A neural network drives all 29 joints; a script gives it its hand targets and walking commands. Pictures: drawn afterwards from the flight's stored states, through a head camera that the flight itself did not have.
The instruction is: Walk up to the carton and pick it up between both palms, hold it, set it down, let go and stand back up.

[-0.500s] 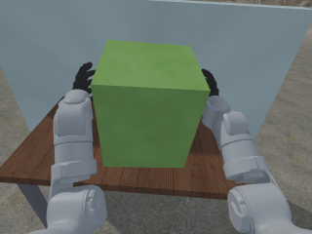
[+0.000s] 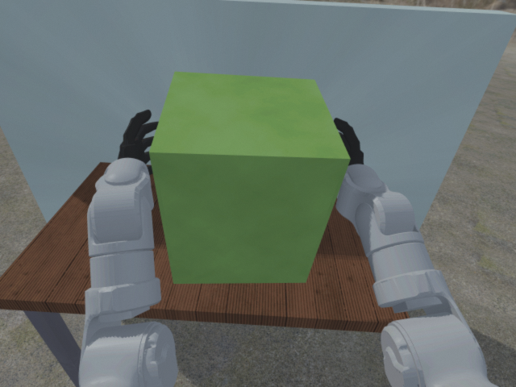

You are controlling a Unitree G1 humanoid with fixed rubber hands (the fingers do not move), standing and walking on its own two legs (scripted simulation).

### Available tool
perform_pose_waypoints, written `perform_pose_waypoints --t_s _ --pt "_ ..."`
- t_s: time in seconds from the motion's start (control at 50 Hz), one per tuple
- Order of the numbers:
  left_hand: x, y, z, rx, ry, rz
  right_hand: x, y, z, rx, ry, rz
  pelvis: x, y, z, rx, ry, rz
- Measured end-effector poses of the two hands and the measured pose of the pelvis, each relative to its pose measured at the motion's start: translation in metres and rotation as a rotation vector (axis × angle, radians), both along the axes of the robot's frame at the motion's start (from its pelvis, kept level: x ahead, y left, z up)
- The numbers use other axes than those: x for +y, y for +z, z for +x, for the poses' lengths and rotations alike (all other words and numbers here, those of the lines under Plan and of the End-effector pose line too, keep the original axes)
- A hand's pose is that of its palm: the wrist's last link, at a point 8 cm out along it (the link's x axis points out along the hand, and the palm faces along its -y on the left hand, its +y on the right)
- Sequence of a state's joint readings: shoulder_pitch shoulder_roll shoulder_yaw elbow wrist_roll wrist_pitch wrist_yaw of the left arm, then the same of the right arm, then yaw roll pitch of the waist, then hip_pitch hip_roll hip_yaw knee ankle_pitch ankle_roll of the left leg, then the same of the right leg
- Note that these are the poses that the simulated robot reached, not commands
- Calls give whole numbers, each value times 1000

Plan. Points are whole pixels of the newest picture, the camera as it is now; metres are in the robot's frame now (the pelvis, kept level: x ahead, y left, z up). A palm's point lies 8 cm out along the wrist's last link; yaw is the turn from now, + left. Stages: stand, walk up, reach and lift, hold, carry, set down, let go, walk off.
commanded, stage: hold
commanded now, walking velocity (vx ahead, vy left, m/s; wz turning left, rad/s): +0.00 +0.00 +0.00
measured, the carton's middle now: (243, 182) +0.38 +0.01 +0.20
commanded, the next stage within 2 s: none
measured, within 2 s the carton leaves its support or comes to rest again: neither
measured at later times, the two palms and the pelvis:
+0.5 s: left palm (132, 163) +0.36 +0.16 +0.25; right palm (345, 167) +0.36 -0.14 +0.24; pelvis +0.00 +0.00 +0.00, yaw +0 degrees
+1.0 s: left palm (133, 162) +0.36 +0.16 +0.25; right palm (347, 168) +0.36 -0.14 +0.24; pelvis +0.00 +0.00 +0.00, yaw +0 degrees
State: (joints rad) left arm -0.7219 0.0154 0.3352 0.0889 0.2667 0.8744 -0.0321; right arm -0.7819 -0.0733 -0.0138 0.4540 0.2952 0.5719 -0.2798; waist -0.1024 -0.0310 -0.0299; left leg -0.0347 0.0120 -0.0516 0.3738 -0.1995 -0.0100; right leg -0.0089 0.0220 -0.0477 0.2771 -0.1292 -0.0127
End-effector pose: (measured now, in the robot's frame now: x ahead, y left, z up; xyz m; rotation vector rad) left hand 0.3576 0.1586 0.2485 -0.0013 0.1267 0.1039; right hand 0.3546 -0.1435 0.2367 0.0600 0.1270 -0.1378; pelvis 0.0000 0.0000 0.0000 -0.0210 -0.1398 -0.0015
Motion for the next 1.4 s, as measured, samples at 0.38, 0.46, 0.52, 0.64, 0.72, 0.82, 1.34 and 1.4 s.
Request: perform_pose_waypoints --t_s 0.38,0.46,0.52,0.64,0.72,0.82,1.34,1.4 --pt "2 5 2 14 10 -5 2 3 4 14 7 -6 -3 1 -7 18 -2 7" --pt "3 3 3 14 8 -11 3 3 4 14 6 -18 -4 1 -6 19 3 6" --pt "4 2 2 7 7 -13 4 4 4 8 5 -18 -4 0 -4 18 5 4" --pt "3 3 2 -4 1 -6 3 6 2 -3 -1 -8 -3 0 -2 12 9 1" --pt "2 4 1 -3 -3 0 1 5 0 -2 -4 -5 -1 0 -3 9 5 2" --pt "0 5 2 6 -4 5 0 3 1 7 -6 4 2 0 -4 10 0 2" --pt "2 2 1 11 8 -6 2 3 3 14 5 -15 -4 0 -5 14 9 3" --pt "2 2 1 10 7 -4 2 2 2 13 4 -9 -3 0 -5 16 10 3"
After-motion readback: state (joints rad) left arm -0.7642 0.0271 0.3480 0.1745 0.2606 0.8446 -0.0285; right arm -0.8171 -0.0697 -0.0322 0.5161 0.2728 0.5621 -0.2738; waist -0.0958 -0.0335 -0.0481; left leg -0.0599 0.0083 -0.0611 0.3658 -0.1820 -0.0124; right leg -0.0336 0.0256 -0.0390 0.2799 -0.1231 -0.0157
